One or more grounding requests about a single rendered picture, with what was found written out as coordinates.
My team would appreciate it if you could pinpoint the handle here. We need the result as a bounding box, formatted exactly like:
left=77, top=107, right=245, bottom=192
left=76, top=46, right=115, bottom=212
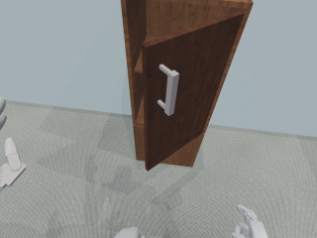
left=158, top=64, right=179, bottom=116

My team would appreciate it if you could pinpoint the robot right hand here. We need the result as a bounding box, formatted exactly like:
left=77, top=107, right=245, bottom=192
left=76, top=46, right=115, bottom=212
left=232, top=204, right=268, bottom=238

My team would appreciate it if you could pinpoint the robot left hand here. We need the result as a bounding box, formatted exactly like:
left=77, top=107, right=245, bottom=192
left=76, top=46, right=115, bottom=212
left=0, top=97, right=26, bottom=192

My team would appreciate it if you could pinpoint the cupboard door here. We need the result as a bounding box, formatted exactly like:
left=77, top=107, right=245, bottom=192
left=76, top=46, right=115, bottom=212
left=142, top=11, right=245, bottom=171

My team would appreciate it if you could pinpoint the left robot thigh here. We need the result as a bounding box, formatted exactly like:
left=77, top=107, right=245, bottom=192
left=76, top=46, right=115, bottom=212
left=114, top=228, right=146, bottom=238

